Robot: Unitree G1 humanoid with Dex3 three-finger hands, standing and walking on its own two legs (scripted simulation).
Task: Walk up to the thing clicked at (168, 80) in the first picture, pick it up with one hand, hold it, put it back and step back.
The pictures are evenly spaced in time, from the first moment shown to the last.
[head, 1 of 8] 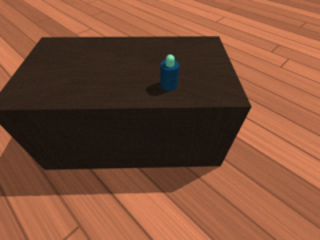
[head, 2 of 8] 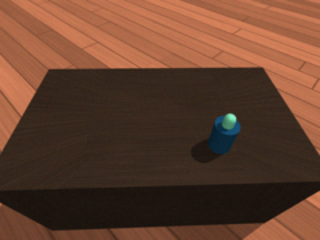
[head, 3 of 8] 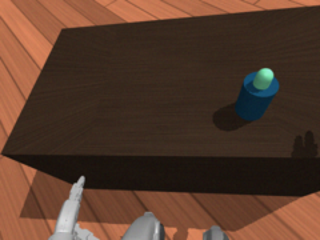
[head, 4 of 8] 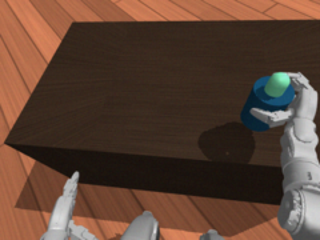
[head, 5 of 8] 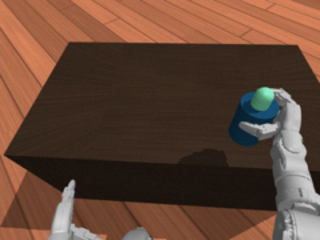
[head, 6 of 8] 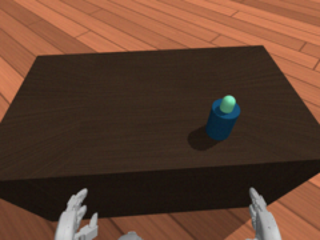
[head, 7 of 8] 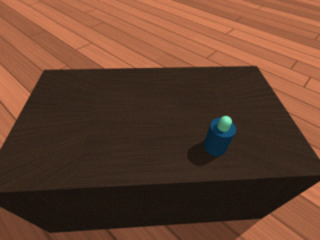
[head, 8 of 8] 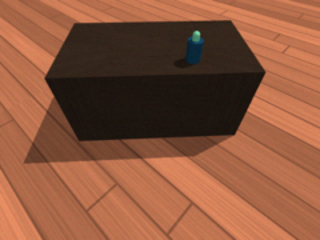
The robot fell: no
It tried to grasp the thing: yes
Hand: right
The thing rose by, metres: 0.21
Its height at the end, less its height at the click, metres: +0.00
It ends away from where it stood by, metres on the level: 0.03
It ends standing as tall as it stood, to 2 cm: yes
